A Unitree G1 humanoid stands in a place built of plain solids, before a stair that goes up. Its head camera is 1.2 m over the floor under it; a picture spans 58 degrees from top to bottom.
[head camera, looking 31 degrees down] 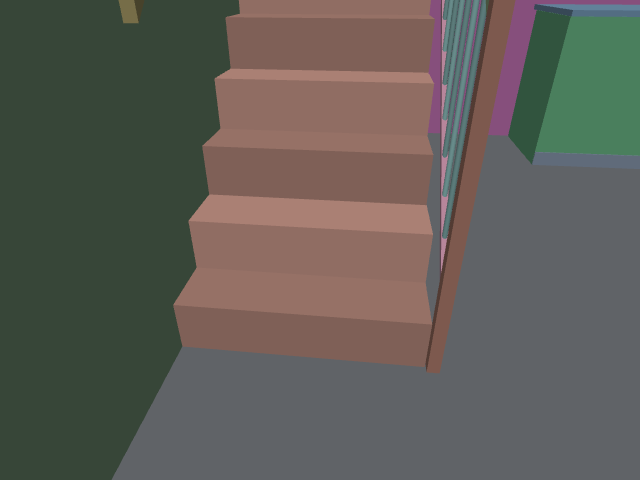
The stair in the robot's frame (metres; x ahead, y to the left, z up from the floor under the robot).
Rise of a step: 0.21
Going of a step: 0.24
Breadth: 0.91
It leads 6 degrees to the right of straight ahead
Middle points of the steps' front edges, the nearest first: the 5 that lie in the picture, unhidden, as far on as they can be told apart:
1.15 0.07 0.20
1.39 0.05 0.42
1.63 0.02 0.63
1.86 -0.01 0.85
2.10 -0.03 1.06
